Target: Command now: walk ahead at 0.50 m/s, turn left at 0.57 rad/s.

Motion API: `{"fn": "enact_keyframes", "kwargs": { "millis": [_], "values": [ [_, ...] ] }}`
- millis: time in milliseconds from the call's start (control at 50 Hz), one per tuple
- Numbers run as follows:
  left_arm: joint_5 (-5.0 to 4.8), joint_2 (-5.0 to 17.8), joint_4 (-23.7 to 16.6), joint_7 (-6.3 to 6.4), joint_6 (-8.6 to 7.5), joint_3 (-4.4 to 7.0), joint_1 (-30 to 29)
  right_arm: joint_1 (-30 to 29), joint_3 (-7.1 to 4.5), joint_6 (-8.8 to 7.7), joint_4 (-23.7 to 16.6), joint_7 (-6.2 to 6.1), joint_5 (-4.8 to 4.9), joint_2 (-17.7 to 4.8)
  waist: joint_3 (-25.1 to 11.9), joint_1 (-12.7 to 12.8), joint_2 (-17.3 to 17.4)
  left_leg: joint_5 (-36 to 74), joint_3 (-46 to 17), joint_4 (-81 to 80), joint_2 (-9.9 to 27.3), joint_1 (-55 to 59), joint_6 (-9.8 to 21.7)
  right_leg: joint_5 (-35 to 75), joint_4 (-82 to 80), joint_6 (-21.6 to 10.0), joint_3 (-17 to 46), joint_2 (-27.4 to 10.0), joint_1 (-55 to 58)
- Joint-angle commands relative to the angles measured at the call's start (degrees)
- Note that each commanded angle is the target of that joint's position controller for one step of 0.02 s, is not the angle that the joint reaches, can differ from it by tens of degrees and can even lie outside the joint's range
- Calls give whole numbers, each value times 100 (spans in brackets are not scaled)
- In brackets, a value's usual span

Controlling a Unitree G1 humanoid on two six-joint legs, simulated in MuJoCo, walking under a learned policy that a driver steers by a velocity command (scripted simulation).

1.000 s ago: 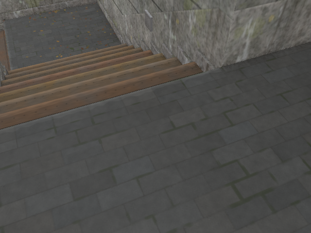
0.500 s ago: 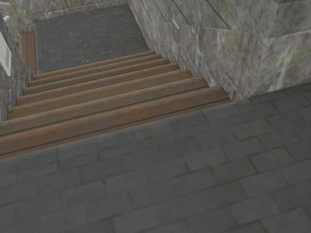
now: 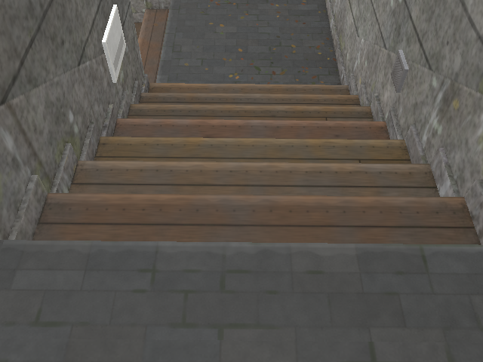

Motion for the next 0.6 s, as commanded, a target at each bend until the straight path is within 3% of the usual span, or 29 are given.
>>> {"fn": "enact_keyframes", "kwargs": {
  "millis": [20,40,80,100,160,200,260,300,360,400,420,440,460,480,500,520,540,560,580,600],
  "values": [
    [1049,175,-515,-86,-212,-152,254,1293,90,-346,438,-54,-517,-3,-761,-186,90,-31,-2368,-1744,1386,2621,979,794,127,-207,889,-356,-2496],
    [1086,-50,-518,-145,-113,-161,194,1220,140,-379,395,-47,-542,117,-365,-22,324,-119,-2227,-1958,1234,1887,889,1112,-67,-219,759,-412,-2296],
    [712,253,-643,-200,31,-149,-5,921,121,-458,289,26,-462,-179,-427,47,261,26,-2087,-2130,1152,1347,1024,1350,-152,-96,568,-364,-2321],
    [621,319,-700,-172,63,-180,-126,907,105,-518,265,76,-480,-330,-461,37,204,252,-2029,-2167,1138,1153,1054,1559,-285,0,520,-368,-2354],
    [607,235,-854,-96,144,-301,-707,1107,160,-579,329,185,-512,-379,-293,-99,130,1338,-1798,-2167,1105,1024,1030,2378,-1583,303,341,-430,-2436],
    [582,50,-918,-179,245,-399,-1092,1420,150,-546,454,262,-477,-424,-236,-247,233,1944,-1552,-2097,990,858,952,2928,-2549,302,107,-311,-1946],
    [564,131,-1008,-313,306,-421,-1594,2097,84,-453,725,341,-500,-528,-63,-502,317,2068,-1761,-1981,1237,1475,1032,3185,-3417,148,-48,-106,-1949],
    [541,212,-1070,-313,280,-416,-1891,2270,77,-408,852,322,-518,-491,30,-543,342,2160,-2014,-1947,1522,2195,1037,3093,-3809,8,44,-51,-2262],
    [508,314,-1064,-255,280,-398,-2039,2009,70,-350,910,236,-586,-482,13,-400,385,2514,-2051,-1938,1721,2856,762,2829,-4182,-281,87,32,-2080],
    [375,566,-919,-209,244,-283,-1654,1750,20,-327,900,198,-619,-633,-292,-71,364,3859,-1739,-1537,1519,2730,434,2982,-4319,-515,-196,306,-838],
    [267,802,-685,-180,168,-172,-1019,1770,8,-316,879,210,-642,-645,-778,161,226,4456,-1403,-896,1132,2415,114,3193,-4155,-679,-309,435,440],
    [278,977,-350,-194,93,-137,102,2078,138,-335,839,205,-708,-255,-1828,393,-285,3456,-1210,463,624,1461,-228,4151,-3622,-1312,266,-133,2562],
    [332,999,-112,-219,97,-118,1407,3111,330,-423,893,247,-795,280,-3147,503,-1465,31,-1065,2289,-330,-560,-612,3767,-4234,-2751,2747,-1626,5244],
    [511,721,263,-207,98,-168,2098,2230,183,-392,770,275,-563,-174,-2492,969,-900,-2119,-1197,3797,-414,-1677,-543,2161,-5203,-2429,3895,-1870,4948],
    [473,756,217,-183,-11,-91,1487,1438,125,-337,524,194,-444,-281,-1010,781,-431,-1630,-1361,4025,95,-2153,-278,679,-5604,-1760,3329,-1730,3469],
    [438,529,72,-126,-26,-124,732,1222,114,-310,549,34,-493,-373,-280,515,-222,-1109,-1274,3771,511,-1963,-184,487,-5916,-1600,2721,-1510,2205],
    [409,212,35,-76,-18,-222,407,1293,196,-285,553,-62,-641,-168,-450,248,-203,-746,-1280,3350,795,-1504,-130,1065,-6109,-1599,2295,-1375,1656],
    [421,-4,6,-45,-24,-267,201,1147,266,-257,543,-72,-714,0,-398,129,-132,-562,-1186,3199,972,-1179,-159,1724,-6271,-1602,1929,-1266,1221],
    [431,-19,-37,-29,-40,-257,121,1140,303,-218,540,-63,-713,156,-473,2,-130,-574,-1066,3018,1029,-971,-206,2000,-6379,-1574,1625,-1127,996],
    [445,23,-40,-33,-82,-221,115,1151,314,-188,557,-36,-656,175,-450,-43,-143,-578,-953,2817,1027,-972,-280,2030,-6460,-1552,1343,-987,873]
  ]
}}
